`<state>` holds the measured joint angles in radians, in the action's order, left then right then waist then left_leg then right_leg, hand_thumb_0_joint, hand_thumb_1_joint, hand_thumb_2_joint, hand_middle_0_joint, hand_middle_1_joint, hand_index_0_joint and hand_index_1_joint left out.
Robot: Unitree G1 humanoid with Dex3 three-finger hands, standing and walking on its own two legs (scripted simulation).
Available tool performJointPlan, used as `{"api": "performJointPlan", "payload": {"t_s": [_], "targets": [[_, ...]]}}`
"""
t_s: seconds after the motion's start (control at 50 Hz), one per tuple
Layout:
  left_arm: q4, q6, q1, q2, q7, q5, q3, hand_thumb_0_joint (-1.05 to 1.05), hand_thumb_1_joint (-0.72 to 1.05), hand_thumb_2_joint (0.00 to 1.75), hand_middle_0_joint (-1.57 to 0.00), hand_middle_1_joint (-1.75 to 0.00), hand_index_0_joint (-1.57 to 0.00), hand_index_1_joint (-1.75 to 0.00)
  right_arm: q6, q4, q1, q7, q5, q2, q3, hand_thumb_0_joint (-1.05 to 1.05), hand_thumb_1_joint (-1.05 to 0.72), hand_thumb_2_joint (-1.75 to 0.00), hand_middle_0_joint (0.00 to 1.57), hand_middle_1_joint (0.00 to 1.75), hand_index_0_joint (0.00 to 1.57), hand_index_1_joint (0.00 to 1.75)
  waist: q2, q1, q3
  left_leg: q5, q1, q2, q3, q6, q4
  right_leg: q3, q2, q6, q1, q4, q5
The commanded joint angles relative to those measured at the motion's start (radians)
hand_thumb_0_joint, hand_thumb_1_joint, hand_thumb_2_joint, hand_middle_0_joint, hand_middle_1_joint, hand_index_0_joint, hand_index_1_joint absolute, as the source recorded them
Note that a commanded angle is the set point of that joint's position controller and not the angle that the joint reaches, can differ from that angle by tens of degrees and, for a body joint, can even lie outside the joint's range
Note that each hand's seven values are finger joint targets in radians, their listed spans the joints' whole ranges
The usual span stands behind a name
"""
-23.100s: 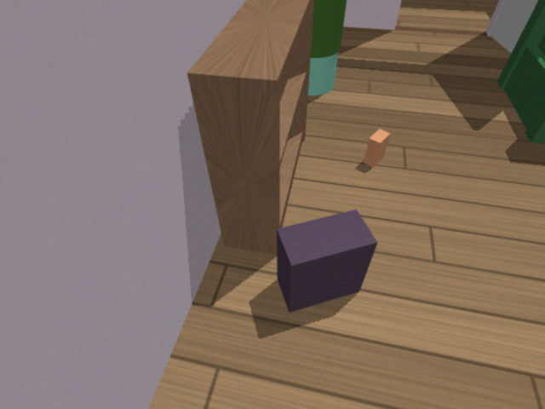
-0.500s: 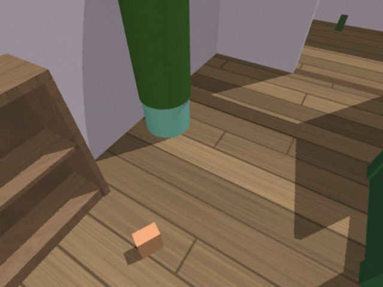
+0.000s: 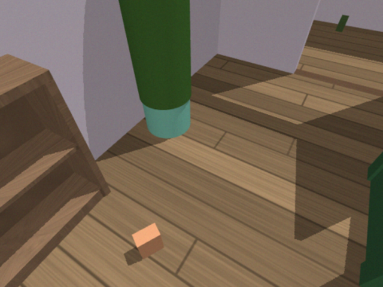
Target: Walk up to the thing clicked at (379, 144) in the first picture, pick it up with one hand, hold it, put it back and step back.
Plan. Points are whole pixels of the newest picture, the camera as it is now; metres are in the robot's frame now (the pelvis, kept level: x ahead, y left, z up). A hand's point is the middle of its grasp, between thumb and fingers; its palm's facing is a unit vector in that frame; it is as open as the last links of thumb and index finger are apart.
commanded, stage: go down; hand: left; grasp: from above
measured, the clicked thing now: (148, 241) +0.49 +0.25 -0.70
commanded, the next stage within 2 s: none
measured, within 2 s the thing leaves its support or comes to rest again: neither
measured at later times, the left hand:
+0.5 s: hand out of the picture +0.14 +0.27 -0.18, palm faces +0.05 -0.93 -0.37, open 14.3 cm
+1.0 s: hand out of the picture +0.14 +0.29 -0.20, palm faces +0.11 -0.92 -0.39, open 16.8 cm
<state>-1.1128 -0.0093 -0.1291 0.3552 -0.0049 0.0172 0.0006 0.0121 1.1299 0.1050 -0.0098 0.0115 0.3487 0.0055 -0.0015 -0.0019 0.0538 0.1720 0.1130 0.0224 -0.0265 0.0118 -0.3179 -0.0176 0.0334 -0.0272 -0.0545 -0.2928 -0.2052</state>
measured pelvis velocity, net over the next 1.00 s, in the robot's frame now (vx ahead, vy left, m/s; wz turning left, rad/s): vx -0.01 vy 0.00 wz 0.01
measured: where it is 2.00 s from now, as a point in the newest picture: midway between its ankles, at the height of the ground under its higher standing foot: outside the picture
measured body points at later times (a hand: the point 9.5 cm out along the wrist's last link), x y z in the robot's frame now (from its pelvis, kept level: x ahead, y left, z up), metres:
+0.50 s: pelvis -0.02 +0.00 -0.04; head +0.05 +0.01 +0.41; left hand +0.14 +0.32 -0.15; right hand +0.09 -0.26 -0.15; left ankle +0.00 +0.13 -0.75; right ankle -0.03 -0.13 -0.75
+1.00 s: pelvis -0.01 +0.00 -0.09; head +0.08 +0.02 +0.35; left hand +0.13 +0.34 -0.18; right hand +0.17 -0.25 -0.17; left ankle +0.00 +0.13 -0.75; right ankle -0.03 -0.13 -0.75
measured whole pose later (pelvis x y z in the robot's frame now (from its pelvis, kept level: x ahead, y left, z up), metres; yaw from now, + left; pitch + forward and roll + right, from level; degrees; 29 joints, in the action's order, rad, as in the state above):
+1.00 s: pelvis -0.01 +0.00 -0.09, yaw +0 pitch +17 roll -2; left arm -0.45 0.23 -0.25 0.36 -0.05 0.04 -0.28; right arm 0.16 0.57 0.20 0.07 0.00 0.23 0.02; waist 0.00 -0.03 -0.11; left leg 0.51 0.88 0.05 0.03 0.01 -1.10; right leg -0.04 0.02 -0.02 -0.79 -1.05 -0.55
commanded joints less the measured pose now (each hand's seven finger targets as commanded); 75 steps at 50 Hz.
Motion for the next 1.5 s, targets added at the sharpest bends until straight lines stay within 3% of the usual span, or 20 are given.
{"api": "performJointPlan", "payload": {"t_s": [0.0,0.06,0.08,0.1,0.14,0.18,0.22,0.28,0.34,0.42,0.52,0.6,0.68,0.78,0.84,1.1,1.2,1.22,1.32,1.48], "targets": [[0.056,-0.021,0.03,0.213,0.018,-0.006,-0.046,0.0,0.9,0.9,-0.2,-0.3,-0.2,-0.3,0.018,-0.062,-0.031,0.017,-0.004,0.213,0.037,0.0,-0.9,-0.9,0.2,0.3,0.2,0.3,0.006,-0.004,-0.089,-0.222,-0.051,0.122,0.088,-0.029,0.028,0.071,0.114,0.041,-0.021,0.033,0.202],[0.055,-0.02,0.027,0.21,0.016,-0.005,-0.045,0.0,0.82,0.82,-0.13,-0.22,-0.12,-0.22,0.016,-0.06,-0.038,0.018,-0.004,0.217,0.038,0.0,-0.83,-0.89,0.2,0.3,0.2,0.3,0.005,-0.001,-0.081,-0.202,-0.052,0.121,0.087,-0.029,0.027,0.071,0.111,0.042,-0.03,0.038,0.183],[0.406,-0.115,0.378,0.05,0.033,-0.057,-0.054,0.0,0.74,0.74,-0.05,-0.14,-0.04,-0.14,0.062,-0.337,0.0,0.037,-0.069,0.054,0.003,0.0,-0.91,-0.93,0.2,0.3,0.2,0.3,-0.044,-0.118,0.005,-0.033,0.082,-0.021,-0.031,-0.018,-0.03,-0.001,-0.028,0.035,-0.269,-0.037,0.108],[0.327,-0.101,0.493,0.087,0.037,-0.059,-0.064,0.0,0.66,0.66,-0.02,-0.09,0.0,-0.1,0.059,-0.288,0.046,0.046,-0.074,0.077,0.0,0.0,-0.99,-0.94,0.2,0.3,0.2,0.3,-0.008,-0.086,-0.033,0.004,0.075,-0.026,-0.029,-0.023,-0.04,-0.01,-0.023,0.032,-0.22,-0.038,0.065],[0.094,-0.044,0.245,0.175,0.031,-0.03,-0.146,0.0,0.5,0.5,-0.01,-0.14,-0.01,-0.15,0.04,-0.303,0.09,0.05,-0.066,0.11,0.027,0.0,-1.04,-0.94,0.2,0.3,0.2,0.3,0.047,-0.039,-0.023,0.013,0.155,-0.023,-0.028,-0.026,-0.097,-0.027,-0.037,0.038,-0.242,-0.077,0.019],[0.169,-0.054,0.337,0.284,0.019,0.003,-0.206,0.0,0.34,0.34,-0.01,-0.16,-0.02,-0.15,0.046,-0.336,0.122,0.062,-0.055,0.113,0.055,0.0,-1.03,-0.94,0.2,0.3,0.2,0.3,0.02,-0.023,-0.18,-0.044,0.147,-0.024,-0.02,-0.025,-0.158,-0.014,-0.032,0.039,-0.241,-0.142,0.074],[0.056,-0.025,0.16,0.237,-0.009,0.052,-0.223,0.0,0.2,0.25,-0.01,-0.22,-0.03,-0.2,0.048,-0.363,0.156,0.053,-0.034,0.099,0.075,0.0,-1.0,-0.93,0.2,0.3,0.2,0.3,0.019,-0.014,-0.242,-0.097,0.203,-0.032,-0.012,-0.022,-0.23,-0.011,-0.029,0.041,-0.255,-0.216,0.131],[0.169,0.009,0.083,0.245,-0.015,0.072,-0.271,0.0,0.03,0.35,-0.02,-0.36,-0.05,-0.34,0.049,-0.445,0.145,0.047,-0.037,0.087,0.084,0.0,-0.99,-0.92,0.2,0.3,0.2,0.3,-0.054,0.046,-0.345,-0.147,0.195,-0.043,-0.012,-0.01,-0.249,-0.009,-0.03,0.049,-0.222,-0.251,0.149],[0.199,0.071,0.106,0.186,-0.006,0.07,-0.24,0.0,-0.1,0.47,-0.1,-0.44,-0.11,-0.42,0.049,-0.502,0.105,0.043,-0.042,0.075,0.073,0.0,-1.05,-0.94,0.2,0.3,0.2,0.3,-0.042,0.013,-0.246,-0.073,0.276,-0.035,-0.004,-0.007,-0.271,-0.018,-0.037,0.05,-0.315,-0.263,0.062],[0.329,0.11,0.091,0.185,-0.006,0.053,-0.257,0.0,-0.37,0.21,-0.02,-0.12,0.0,-0.15,0.066,-0.563,0.096,0.035,-0.044,0.07,0.075,0.0,-0.89,-0.9,0.2,0.3,0.2,0.3,-0.028,0.002,-0.246,0.027,0.355,-0.017,0.009,-0.011,-0.333,-0.029,-0.048,0.051,-0.416,-0.336,-0.048],[0.535,0.109,0.101,0.189,-0.005,0.043,-0.28,0.0,-0.53,0.46,-0.04,-0.45,-0.04,-0.47,0.105,-0.6,0.126,0.046,-0.039,0.062,0.083,0.0,-0.88,-0.89,0.2,0.3,0.2,0.3,-0.068,-0.016,-0.336,0.018,0.383,-0.002,0.026,-0.008,-0.43,-0.03,-0.049,0.046,-0.504,-0.452,-0.04],[0.648,0.135,0.006,0.189,-0.002,0.042,-0.294,0.0,-0.56,0.18,-0.04,-0.18,-0.03,-0.2,0.127,-0.627,0.133,0.065,-0.036,0.056,0.084,0.0,-0.86,-0.89,0.2,0.3,0.2,0.3,-0.066,-0.022,-0.376,0.0,0.4,-0.001,0.026,-0.012,-0.486,-0.021,-0.042,0.042,-0.539,-0.496,-0.016],[0.7,0.182,-0.056,0.203,-0.004,0.041,-0.313,0.0,-0.57,0.34,-0.06,-0.38,-0.06,-0.39,0.143,-0.634,0.131,0.079,-0.032,0.057,0.079,0.0,-0.87,-0.89,0.2,0.3,0.2,0.3,-0.077,-0.024,-0.372,-0.029,0.423,0.005,0.037,-0.012,-0.522,-0.027,-0.043,0.039,-0.561,-0.535,-0.005],[0.785,0.224,-0.085,0.198,-0.007,0.034,-0.324,0.0,-0.57,0.18,-0.06,-0.2,-0.05,-0.21,0.158,-0.656,0.125,0.096,-0.027,0.044,0.071,0.0,-0.86,-0.89,0.2,0.3,0.2,0.3,-0.081,-0.028,-0.362,-0.026,0.469,0.004,0.035,-0.015,-0.567,-0.026,-0.041,0.037,-0.591,-0.563,0.0],[0.746,0.237,-0.132,0.203,-0.013,0.029,-0.352,0.0,-0.57,0.29,-0.07,-0.32,-0.08,-0.33,0.17,-0.655,0.128,0.099,-0.021,0.043,0.068,0.0,-0.9,-0.9,0.2,0.3,0.2,0.3,-0.066,-0.029,-0.35,-0.047,0.513,0.008,0.042,-0.018,-0.603,-0.03,-0.042,0.036,-0.625,-0.598,0.008],[0.807,0.153,-0.258,0.217,-0.044,0.005,-0.424,0.0,-0.55,0.43,-0.08,-0.47,-0.09,-0.46,0.194,-0.687,0.12,0.083,-0.006,0.037,0.081,0.0,-0.95,-0.91,0.2,0.3,0.2,0.3,-0.059,-0.019,-0.452,-0.073,0.616,0.007,0.048,-0.028,-0.745,-0.022,-0.043,0.033,-0.711,-0.715,0.044],[0.884,0.079,-0.035,0.269,-0.032,0.021,-0.43,0.0,-0.48,0.48,-0.07,-0.51,-0.09,-0.5,0.197,-0.682,0.102,0.077,-0.001,0.041,0.081,0.0,-0.97,-0.91,0.2,0.3,0.2,0.3,-0.089,-0.033,-0.434,-0.001,0.699,0.012,0.051,-0.029,-0.804,-0.016,-0.042,0.037,-0.83,-0.786,-0.024],[0.747,0.064,-0.054,0.284,-0.027,0.028,-0.455,0.0,-0.5,0.47,-0.07,-0.51,-0.09,-0.5,0.199,-0.654,0.109,0.079,0.002,0.051,0.084,0.0,-0.97,-0.91,0.2,0.3,0.2,0.3,-0.056,-0.048,-0.397,0.038,0.754,0.013,0.051,-0.031,-0.828,-0.017,-0.042,0.036,-0.868,-0.809,-0.056],[0.699,-0.107,0.182,0.367,-0.034,0.049,-0.495,0.0,-0.57,0.42,-0.06,-0.45,-0.07,-0.45,0.22,-0.626,0.088,0.073,0.011,0.062,0.087,0.0,-0.95,-0.91,0.2,0.3,0.2,0.3,-0.082,-0.039,-0.464,0.247,0.912,0.005,0.04,-0.033,-0.941,0.007,-0.038,0.042,-1.027,-0.922,-0.228],[0.477,-0.21,0.248,0.464,-0.064,0.031,-0.61,0.0,-0.61,0.34,-0.07,-0.39,-0.08,-0.39,0.17,-0.6,0.098,0.044,0.003,0.111,0.091,0.0,-0.9,-0.9,0.2,0.3,0.2,0.3,-0.121,0.027,-0.669,0.155,0.939,0.016,0.089,-0.025,-1.047,-0.02,-0.043,0.058,-1.184,-1.085,-0.2]]}}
